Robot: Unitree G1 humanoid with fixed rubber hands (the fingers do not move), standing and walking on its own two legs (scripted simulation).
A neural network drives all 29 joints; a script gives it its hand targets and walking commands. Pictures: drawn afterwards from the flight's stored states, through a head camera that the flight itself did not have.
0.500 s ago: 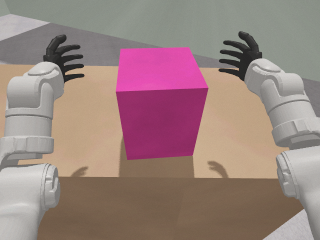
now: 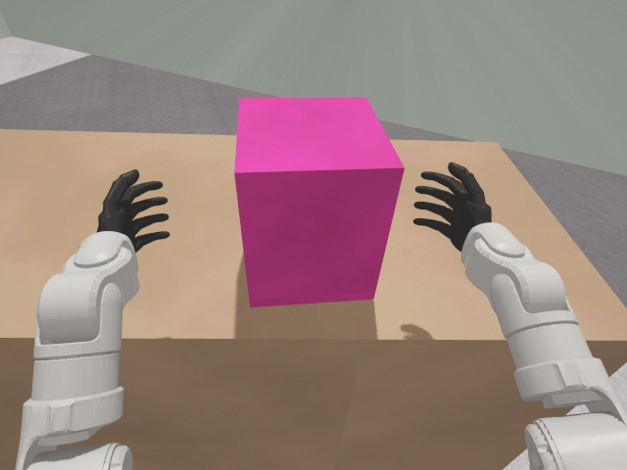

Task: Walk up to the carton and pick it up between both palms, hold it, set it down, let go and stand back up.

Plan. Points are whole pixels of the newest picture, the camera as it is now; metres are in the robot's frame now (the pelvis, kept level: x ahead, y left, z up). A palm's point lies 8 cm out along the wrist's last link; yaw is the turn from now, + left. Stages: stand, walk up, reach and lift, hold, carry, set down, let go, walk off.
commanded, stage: set down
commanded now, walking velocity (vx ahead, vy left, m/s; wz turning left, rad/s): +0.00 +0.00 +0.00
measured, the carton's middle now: (308, 201) +0.49 +0.05 +0.11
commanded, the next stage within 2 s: let go in 1.84 s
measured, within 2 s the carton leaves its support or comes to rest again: neither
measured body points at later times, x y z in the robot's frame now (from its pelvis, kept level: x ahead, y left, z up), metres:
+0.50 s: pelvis +0.02 +0.00 +0.00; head -0.02 +0.01 +0.45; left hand +0.28 +0.24 +0.14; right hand +0.32 -0.17 +0.12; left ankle +0.04 +0.13 -0.75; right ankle +0.03 -0.09 -0.75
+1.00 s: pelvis +0.03 +0.00 +0.01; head +0.03 +0.01 +0.46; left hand +0.25 +0.22 +0.08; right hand +0.24 -0.19 +0.08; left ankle +0.04 +0.13 -0.75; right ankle +0.03 -0.09 -0.75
